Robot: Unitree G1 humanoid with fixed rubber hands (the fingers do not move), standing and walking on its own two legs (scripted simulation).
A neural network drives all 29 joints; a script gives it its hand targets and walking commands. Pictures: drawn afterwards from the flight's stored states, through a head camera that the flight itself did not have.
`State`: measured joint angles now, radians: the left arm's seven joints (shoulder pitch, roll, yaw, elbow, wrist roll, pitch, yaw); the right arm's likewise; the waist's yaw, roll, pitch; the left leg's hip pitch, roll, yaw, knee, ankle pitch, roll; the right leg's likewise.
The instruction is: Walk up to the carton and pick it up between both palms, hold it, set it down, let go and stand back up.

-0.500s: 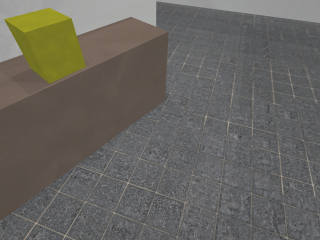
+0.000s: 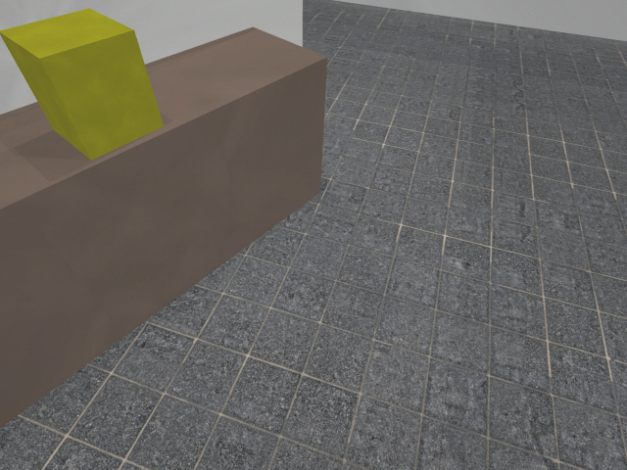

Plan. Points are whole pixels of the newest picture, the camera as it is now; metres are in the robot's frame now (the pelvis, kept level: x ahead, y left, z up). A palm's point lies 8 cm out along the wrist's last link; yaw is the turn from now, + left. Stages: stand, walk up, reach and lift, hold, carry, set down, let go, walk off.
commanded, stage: walk up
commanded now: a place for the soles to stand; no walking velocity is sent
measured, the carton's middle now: (90, 84) +0.97 +0.56 +0.01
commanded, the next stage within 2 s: none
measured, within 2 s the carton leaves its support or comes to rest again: neither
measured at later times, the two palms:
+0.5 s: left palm out of the picture +0.08 +0.38 -0.21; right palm out of the picture +0.14 -0.13 -0.18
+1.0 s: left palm (65, 424) +0.23 +0.37 -0.14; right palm (351, 288) +0.48 -0.07 -0.15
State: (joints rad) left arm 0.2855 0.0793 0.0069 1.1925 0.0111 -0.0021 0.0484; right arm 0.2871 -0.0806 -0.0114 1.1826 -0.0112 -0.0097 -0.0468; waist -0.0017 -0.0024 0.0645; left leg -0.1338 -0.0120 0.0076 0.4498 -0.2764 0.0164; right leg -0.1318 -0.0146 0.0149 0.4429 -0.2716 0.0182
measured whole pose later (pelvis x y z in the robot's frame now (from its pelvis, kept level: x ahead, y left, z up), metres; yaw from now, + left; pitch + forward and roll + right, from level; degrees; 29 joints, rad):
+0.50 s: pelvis +0.10 +0.12 -0.06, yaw +14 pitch -6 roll +2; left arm 0.26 0.31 0.02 0.96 0.04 0.01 -0.03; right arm 0.37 -0.17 -0.04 0.94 0.00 0.00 -0.01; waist -0.02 -0.12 0.13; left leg -0.42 0.03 0.08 0.95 -0.43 0.02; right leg -0.35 -0.08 -0.03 1.30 -0.64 -0.04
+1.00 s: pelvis +0.33 +0.16 -0.02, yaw +24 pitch -4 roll -1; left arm 0.42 0.18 -0.02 0.87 0.03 -0.09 0.02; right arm 0.31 -0.30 -0.04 0.89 -0.05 -0.01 0.02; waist 0.03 0.06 0.08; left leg -0.55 0.01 -0.01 1.24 -0.44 -0.01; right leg -0.18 -0.10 -0.18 0.63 -0.37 0.01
